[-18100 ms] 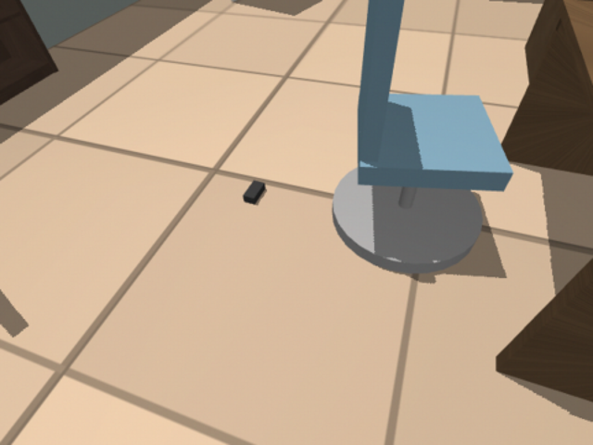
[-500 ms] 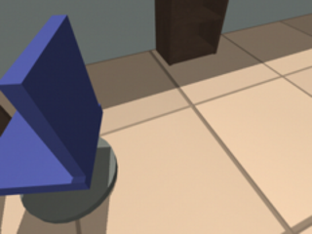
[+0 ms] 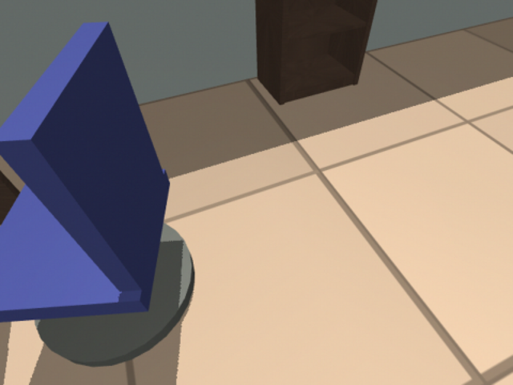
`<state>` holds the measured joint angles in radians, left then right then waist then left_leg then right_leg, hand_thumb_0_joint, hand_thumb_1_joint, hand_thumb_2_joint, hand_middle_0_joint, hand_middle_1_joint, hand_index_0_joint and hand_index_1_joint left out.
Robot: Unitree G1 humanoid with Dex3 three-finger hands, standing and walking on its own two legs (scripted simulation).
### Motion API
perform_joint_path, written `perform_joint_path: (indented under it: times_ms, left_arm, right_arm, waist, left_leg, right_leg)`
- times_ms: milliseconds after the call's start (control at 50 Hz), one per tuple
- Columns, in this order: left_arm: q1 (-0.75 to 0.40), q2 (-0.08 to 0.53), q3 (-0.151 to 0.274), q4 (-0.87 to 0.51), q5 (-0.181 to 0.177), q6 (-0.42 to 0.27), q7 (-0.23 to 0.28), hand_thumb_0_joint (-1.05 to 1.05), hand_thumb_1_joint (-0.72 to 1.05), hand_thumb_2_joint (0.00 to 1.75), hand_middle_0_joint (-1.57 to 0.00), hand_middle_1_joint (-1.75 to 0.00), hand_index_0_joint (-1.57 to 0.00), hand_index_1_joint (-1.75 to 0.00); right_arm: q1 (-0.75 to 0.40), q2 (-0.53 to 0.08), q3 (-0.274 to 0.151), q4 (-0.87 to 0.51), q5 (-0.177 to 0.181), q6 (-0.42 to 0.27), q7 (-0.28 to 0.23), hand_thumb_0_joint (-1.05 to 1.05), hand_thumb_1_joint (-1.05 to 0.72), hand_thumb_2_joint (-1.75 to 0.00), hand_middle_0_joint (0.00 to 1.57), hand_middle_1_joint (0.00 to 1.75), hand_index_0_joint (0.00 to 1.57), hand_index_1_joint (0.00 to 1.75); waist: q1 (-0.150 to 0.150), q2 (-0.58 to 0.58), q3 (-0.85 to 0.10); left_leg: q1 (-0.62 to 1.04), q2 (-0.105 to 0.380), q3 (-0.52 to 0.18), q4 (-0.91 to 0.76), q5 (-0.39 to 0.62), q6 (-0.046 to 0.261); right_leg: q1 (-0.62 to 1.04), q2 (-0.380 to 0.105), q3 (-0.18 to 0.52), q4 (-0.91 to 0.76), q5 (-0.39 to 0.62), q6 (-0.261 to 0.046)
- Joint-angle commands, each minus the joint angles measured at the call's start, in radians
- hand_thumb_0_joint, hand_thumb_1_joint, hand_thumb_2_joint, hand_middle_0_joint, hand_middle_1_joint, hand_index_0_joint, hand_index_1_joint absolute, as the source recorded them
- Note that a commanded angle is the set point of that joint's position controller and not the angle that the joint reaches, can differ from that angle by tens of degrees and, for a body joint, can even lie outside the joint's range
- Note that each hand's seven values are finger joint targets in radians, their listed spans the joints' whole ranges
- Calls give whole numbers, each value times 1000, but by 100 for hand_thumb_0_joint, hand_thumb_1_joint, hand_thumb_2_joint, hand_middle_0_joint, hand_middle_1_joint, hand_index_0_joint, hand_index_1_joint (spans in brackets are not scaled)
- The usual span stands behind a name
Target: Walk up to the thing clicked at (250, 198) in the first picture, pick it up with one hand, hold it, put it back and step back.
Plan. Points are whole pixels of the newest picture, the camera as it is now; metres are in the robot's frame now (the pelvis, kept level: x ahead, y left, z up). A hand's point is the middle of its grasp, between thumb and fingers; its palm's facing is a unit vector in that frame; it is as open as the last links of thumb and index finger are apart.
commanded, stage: stand
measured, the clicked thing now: out of the picture -0.04 -0.73 -0.76
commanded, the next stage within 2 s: walk up in 0.10 s
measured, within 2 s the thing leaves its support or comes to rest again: neither
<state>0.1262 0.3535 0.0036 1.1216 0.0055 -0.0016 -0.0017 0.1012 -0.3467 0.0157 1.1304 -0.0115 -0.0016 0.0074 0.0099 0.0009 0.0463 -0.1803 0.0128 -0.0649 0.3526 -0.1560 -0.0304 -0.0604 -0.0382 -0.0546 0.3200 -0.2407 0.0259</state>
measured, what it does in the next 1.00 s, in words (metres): steps on the spot, turning right: right foot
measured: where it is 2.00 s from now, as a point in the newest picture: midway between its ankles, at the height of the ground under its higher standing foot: outside the picture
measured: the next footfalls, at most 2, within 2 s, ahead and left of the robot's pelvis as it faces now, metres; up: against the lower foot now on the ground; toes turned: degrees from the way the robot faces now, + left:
right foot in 0.72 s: -0.05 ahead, -0.08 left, +0.00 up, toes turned -38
left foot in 1.04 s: +0.15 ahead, +0.07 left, +0.00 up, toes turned -49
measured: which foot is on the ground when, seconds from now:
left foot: down 0.00-0.74, up 0.76-1.00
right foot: down 0.00-0.32, up 0.34-0.70, down 0.72-1.00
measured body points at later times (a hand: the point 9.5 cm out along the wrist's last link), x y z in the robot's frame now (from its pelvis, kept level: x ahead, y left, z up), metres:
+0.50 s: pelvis -0.01 +0.07 +0.00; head +0.04 +0.07 +0.44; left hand +0.19 +0.35 -0.13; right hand -0.02 -0.27 -0.10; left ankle +0.04 +0.16 -0.75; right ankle -0.07 -0.07 -0.67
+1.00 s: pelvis +0.01 +0.05 -0.03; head +0.03 +0.02 +0.42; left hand +0.31 +0.18 -0.12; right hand -0.16 -0.23 -0.14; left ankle +0.11 +0.12 -0.72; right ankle -0.08 -0.06 -0.75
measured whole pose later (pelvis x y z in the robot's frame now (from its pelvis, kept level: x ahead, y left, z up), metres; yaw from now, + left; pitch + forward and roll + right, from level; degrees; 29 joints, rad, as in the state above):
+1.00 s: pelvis +0.01 +0.05 -0.03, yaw -47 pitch -1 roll -1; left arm 0.25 0.39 0.04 0.69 0.02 0.02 0.00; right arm 0.24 -0.39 -0.06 0.77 -0.01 0.04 0.03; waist 0.00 0.03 0.11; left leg -0.43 0.03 -0.01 0.88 -0.47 0.00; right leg -0.32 0.08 0.15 0.66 -0.32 0.00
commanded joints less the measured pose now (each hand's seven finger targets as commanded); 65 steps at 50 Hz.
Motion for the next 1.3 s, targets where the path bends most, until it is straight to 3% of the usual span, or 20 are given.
perform_joint_path:
  times_ms: [0,60,80,180,260,300,320,360,460,680,700,720,760,820,940,1000,1040,1080,1180,1280]
  left_arm:
    - [-15,219,46,-54,3,-22,12,0,90,90,-20,-30,-20,-30]
    - [-14,211,44,-54,3,-22,12,0,90,90,-20,-30,-20,-30]
    - [42,290,87,-153,20,-3,11,0,90,90,-20,-30,-20,-30]
    - [88,347,133,-267,47,-15,22,0,90,90,-20,-30,-20,-30]
    - [9,267,120,-370,43,-8,22,0,90,90,-20,-30,-20,-30]
    - [-13,164,92,-429,28,-2,27,0,90,90,-20,-30,-20,-30]
    - [55,181,97,-416,39,9,37,0,90,90,-20,-30,-20,-30]
    - [180,234,110,-388,29,33,31,0,90,90,-20,-30,-20,-30]
    - [194,237,129,-382,13,47,-44,0,90,90,-20,-30,-20,-30]
    - [236,239,129,-400,21,3,-36,0,90,90,-20,-30,-20,-30]
    - [309,284,146,-382,24,-8,-27,0,90,90,-20,-30,-20,-30]
    - [305,362,165,-400,30,-19,-15,0,90,90,-20,-30,-20,-30]
    - [227,401,164,-459,21,-20,-8,0,90,90,-20,-30,-20,-30]
    - [113,291,132,-484,9,-9,9,0,90,90,-20,-30,-20,-30]
    - [158,308,133,-509,22,-7,18,0,90,90,-20,-30,-20,-30]
    - [55,297,125,-542,7,12,15,0,90,90,-20,-30,-20,-30]
    - [44,187,96,-570,-6,17,20,0,90,90,-20,-30,-20,-30]
    - [165,282,111,-512,15,29,34,0,90,90,-20,-30,-20,-30]
    - [159,256,132,-458,-7,29,-15,0,90,90,-20,-30,-20,-30]
    - [106,223,115,-474,-6,14,-31,0,90,90,-20,-30,-20,-30]
  right_arm:
    - [-24,-216,-39,-52,4,-24,-20,0,-90,-90,20,30,20,30]
    - [-23,-220,-40,-51,5,-22,-20,0,-90,-90,20,30,20,30]
    - [-110,-332,-129,-148,-8,-15,-7,0,-90,-90,20,30,20,30]
    - [-104,-220,-128,-244,-1,5,19,0,-90,-90,20,30,20,30]
    - [10,-230,-155,-254,3,2,22,0,-90,-90,20,30,20,30]
    - [124,-332,-189,-259,-25,0,6,0,-90,-90,20,30,20,30]
    - [70,-322,-183,-301,-24,5,1,0,-90,-90,20,30,20,30]
    - [-54,-329,-193,-368,-21,11,9,0,-90,-90,20,30,20,30]
    - [-40,-278,-177,-404,-17,-13,-3,0,-90,-90,20,30,20,30]
    - [64,-297,-182,-483,22,7,28,0,-90,-90,20,30,20,30]
    - [57,-258,-168,-492,26,13,29,0,-90,-90,20,30,20,30]
    - [73,-181,-144,-513,34,15,34,0,-90,-90,20,30,20,30]
    - [46,-241,-146,-520,35,14,17,0,-90,-90,20,30,20,30]
    - [106,-254,-149,-449,36,5,15,0,-90,-90,20,30,20,30]
    - [119,-227,-138,-463,1,-4,-3,0,-90,-90,20,30,20,30]
    - [250,-218,-150,-418,-1,-21,-16,0,-90,-90,20,30,20,30]
    - [286,-353,-184,-421,-25,-34,-29,0,-90,-90,20,30,20,30]
    - [150,-408,-197,-459,-5,-39,-25,0,-90,-90,20,30,20,30]
    - [154,-296,-156,-448,-8,-56,-30,0,-90,-90,20,30,20,30]
    - [214,-325,-162,-465,-20,-50,-13,0,-90,-90,20,30,20,30]
  waist:
    - [-5,2,-86]
    - [-3,0,-89]
    - [-15,44,-25]
    - [6,-225,-46]
    - [-66,-203,-102]
    - [-131,182,-153]
    - [-86,206,-139]
    - [-28,199,-80]
    - [-10,176,-4]
    - [10,86,-110]
    - [56,-52,-139]
    - [55,-320,-91]
    - [53,-257,-73]
    - [-9,-181,-83]
    - [9,-142,-67]
    - [-76,-121,-66]
    - [-102,224,-43]
    - [-38,212,-44]
    - [-19,159,-5]
    - [-67,215,-71]
  left_leg:
    - [57,103,-63,-18,250,40]
    - [55,106,-65,-12,259,45]
    - [99,44,95,174,122,41]
    - [-257,-10,-33,412,-402,26]
    - [-3,-11,-14,183,-197,38]
    - [333,272,-284,-30,115,116]
    - [228,400,-337,-22,270,186]
    - [13,462,-312,-100,36,308]
    - [66,247,-5,-45,18,183]
    - [-25,299,188,301,97,160]
    - [-131,218,221,501,25,117]
    - [-390,72,240,694,-371,47]
    - [-437,34,57,798,-507,-4]
    - [-412,67,36,695,-379,9]
    - [-231,5,55,491,-315,39]
    - [17,-31,81,235,-110,65]
    - [104,310,-360,-18,-16,135]
    - [-31,521,-520,-58,-41,301]
    - [-16,245,-68,35,95,171]
    - [128,283,-1,87,124,232]
  right_leg:
    - [0,-110,69,-50,185,-32]
    - [10,-111,66,-49,198,-32]
    - [-171,-125,249,29,392,-84]
    - [1,-291,552,58,583,-284]
    - [-176,-104,435,185,456,-151]
    - [-532,115,203,501,-10,-17]
    - [-518,119,187,617,-355,-13]
    - [-425,35,148,788,-339,-13]
    - [-464,0,124,709,-107,-10]
    - [-121,46,-26,170,-21,-60]
    - [19,52,63,110,-28,-98]
    - [107,-139,430,10,99,-186]
    - [-29,-294,686,14,153,-353]
    - [12,-134,394,105,228,-250]
    - [-192,-109,424,210,401,-254]
    - [-379,-57,397,332,382,-189]
    - [-585,190,233,649,-98,-52]
    - [-524,112,222,885,-347,-31]
    - [-521,81,197,848,-142,-40]
    - [-497,39,109,587,-190,-9]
